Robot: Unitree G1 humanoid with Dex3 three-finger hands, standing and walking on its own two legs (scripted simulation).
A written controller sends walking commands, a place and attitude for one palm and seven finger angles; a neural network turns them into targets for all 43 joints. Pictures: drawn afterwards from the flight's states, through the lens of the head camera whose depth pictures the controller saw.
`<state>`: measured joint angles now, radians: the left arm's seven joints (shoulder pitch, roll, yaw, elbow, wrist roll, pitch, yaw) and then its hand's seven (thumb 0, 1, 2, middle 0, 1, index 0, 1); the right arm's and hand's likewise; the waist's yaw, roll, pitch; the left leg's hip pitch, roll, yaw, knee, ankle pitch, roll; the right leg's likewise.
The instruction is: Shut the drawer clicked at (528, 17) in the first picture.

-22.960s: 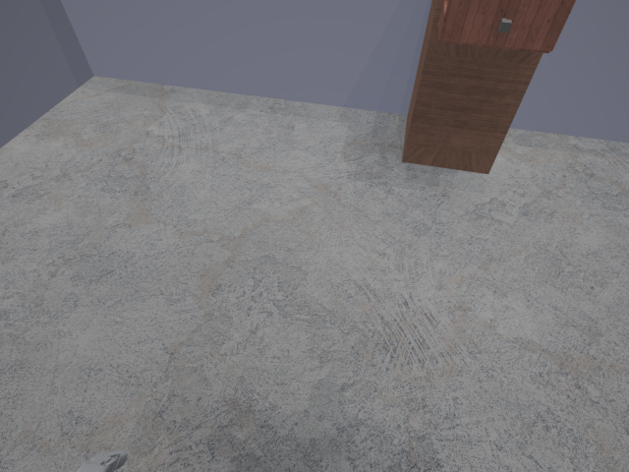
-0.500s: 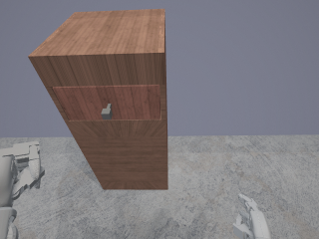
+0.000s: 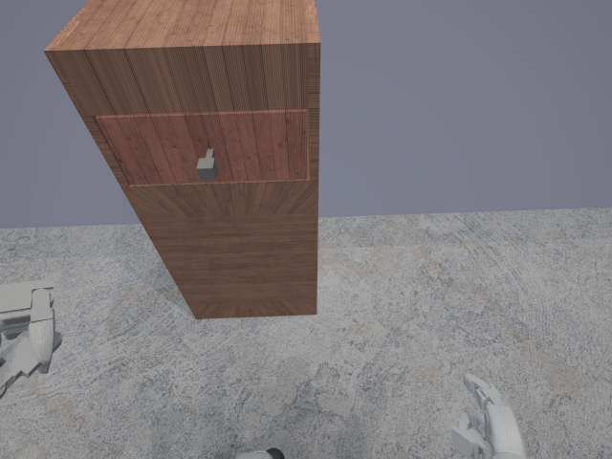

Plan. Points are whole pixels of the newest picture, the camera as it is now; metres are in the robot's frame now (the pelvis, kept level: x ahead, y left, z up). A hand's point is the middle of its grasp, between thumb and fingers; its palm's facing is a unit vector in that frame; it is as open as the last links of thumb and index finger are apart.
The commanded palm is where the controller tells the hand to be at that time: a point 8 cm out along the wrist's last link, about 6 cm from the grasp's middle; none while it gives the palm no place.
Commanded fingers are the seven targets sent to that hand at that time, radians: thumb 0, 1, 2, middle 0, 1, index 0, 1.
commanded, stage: step back with the hand held close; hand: left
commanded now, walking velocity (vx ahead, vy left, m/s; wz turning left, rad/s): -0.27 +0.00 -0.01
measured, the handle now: (208, 163) +0.62 +0.23 -0.01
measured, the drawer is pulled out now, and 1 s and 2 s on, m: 0.00 0.00 0.00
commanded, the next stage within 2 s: stop stepping back and stand still in 0.46 s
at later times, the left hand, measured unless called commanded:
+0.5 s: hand out of the picture +0.06 +0.27 +0.18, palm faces +0.51 -0.75 -0.43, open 3.2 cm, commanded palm -0.02 +0.30 +0.18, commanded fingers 0.00 0.90 0.90 -1.40 -1.60 -1.40 -1.60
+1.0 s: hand out of the picture +0.00 +0.25 +0.17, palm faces +0.36 -0.81 -0.46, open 3.2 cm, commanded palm -0.07 +0.29 +0.18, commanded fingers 0.00 0.90 0.90 -1.40 -1.60 -1.40 -1.60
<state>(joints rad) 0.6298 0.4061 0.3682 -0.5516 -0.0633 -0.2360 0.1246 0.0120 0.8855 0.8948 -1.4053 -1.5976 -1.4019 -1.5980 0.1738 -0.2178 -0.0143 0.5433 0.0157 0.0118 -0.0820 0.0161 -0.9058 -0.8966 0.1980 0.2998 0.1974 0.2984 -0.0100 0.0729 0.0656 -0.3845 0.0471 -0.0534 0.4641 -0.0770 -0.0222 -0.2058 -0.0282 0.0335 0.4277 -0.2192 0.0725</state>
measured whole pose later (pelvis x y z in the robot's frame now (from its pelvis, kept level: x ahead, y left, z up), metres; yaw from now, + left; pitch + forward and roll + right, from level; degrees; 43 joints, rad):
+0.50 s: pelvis -0.11 +0.00 -0.02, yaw +8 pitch -1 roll -5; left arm 0.50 0.41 0.41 -0.57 -0.03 -0.30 0.15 0.01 0.88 0.90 -1.41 -1.60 -1.41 -1.60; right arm 0.17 -0.18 -0.03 0.62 -0.02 -0.12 -0.06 0.02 -0.91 -0.90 0.20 0.30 0.20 0.30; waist 0.00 0.06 0.06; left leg -0.54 0.08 0.00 0.56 -0.03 0.05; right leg -0.45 0.11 0.05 1.04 -0.47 0.02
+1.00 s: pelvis -0.19 +0.01 +0.00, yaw +1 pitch +1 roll +0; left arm 0.65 0.40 0.38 -0.60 -0.02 -0.21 0.16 0.01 0.89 0.90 -1.41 -1.60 -1.40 -1.60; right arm 0.27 -0.18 0.03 0.59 -0.01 -0.13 -0.04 0.02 -0.90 -0.90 0.20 0.30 0.20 0.30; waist -0.04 -0.04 -0.02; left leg -0.32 0.03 0.08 0.48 -0.18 0.01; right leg -0.24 0.02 -0.04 0.52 -0.35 -0.01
